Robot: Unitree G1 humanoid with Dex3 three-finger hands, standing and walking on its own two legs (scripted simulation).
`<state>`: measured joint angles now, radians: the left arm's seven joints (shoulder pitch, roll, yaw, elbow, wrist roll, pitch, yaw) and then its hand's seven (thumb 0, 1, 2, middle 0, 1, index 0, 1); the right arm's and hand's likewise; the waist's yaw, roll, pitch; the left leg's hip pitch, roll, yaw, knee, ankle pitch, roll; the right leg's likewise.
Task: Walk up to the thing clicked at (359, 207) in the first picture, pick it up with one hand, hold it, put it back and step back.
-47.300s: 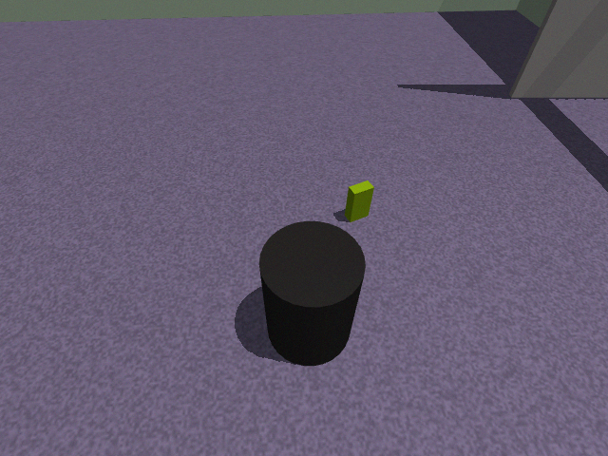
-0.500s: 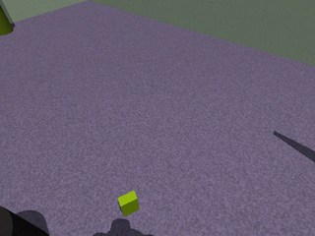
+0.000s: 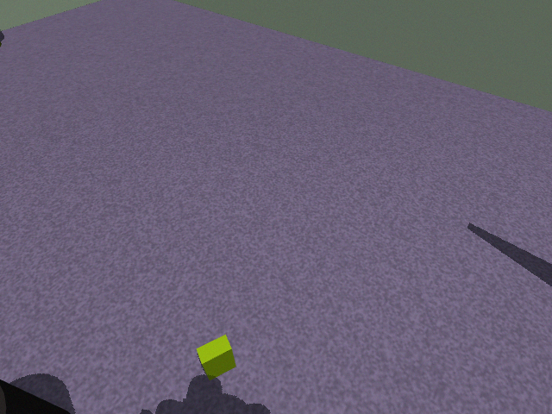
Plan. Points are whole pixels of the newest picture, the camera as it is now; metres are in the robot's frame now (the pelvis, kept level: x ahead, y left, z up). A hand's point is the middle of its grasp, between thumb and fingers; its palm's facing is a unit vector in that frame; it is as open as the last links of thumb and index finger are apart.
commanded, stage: stand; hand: left
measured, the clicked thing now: (217, 358) +0.41 +0.21 -0.69
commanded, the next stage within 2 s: step back in 0.82 s
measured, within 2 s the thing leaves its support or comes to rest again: neither
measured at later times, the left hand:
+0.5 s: hand out of the picture +0.08 +0.25 -0.16, palm faces -0.01 -0.94 -0.35, open 7.4 cm
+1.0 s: hand out of the picture +0.07 +0.27 -0.16, palm faces +0.00 -0.93 -0.38, open 7.4 cm
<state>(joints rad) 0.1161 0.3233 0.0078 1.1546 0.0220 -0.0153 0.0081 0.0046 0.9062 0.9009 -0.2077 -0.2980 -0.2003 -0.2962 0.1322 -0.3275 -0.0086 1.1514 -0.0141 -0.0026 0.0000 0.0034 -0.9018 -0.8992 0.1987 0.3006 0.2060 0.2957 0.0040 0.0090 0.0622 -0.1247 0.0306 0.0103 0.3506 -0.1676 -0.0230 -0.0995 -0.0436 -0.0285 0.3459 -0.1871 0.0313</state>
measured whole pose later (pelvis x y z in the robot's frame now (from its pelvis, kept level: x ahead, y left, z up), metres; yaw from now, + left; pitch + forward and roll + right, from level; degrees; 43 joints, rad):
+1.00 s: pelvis -0.02 +0.00 -0.01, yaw +0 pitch -2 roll -1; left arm 0.08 0.37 0.05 1.04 0.00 0.01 0.01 0.00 0.91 0.90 -0.21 -0.30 -0.20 -0.30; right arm 0.06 -0.37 -0.04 1.06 0.01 0.03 0.02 0.00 -0.90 -0.90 0.20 0.30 0.21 0.30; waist -0.01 0.01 0.14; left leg -0.26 0.04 0.00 0.51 -0.21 -0.01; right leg -0.22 -0.04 -0.03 0.48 -0.22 0.02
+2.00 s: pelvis -0.25 +0.03 -0.03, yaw +1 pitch -2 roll +1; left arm 0.11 0.38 0.08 0.77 0.03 0.05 0.02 0.00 0.90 0.90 -0.21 -0.30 -0.20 -0.30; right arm 0.21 -0.39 -0.05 0.92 -0.01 0.03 -0.02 0.00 -0.90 -0.90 0.20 0.30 0.21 0.30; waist 0.00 -0.03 0.19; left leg -0.24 -0.06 -0.04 0.64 -0.35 0.01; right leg -0.39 -0.07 -0.04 0.69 -0.26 0.00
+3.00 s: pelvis -0.56 +0.01 -0.02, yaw -1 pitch -1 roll -1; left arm 0.15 0.39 0.07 0.83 0.02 0.06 0.02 0.00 0.91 0.90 -0.21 -0.30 -0.20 -0.30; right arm 0.14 -0.36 -0.04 0.85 -0.03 0.03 -0.01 0.00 -0.90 -0.90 0.20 0.30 0.21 0.30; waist 0.02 -0.04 0.15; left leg -0.33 0.02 -0.02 0.59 -0.24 0.01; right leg -0.38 0.06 0.12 1.04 -0.51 0.01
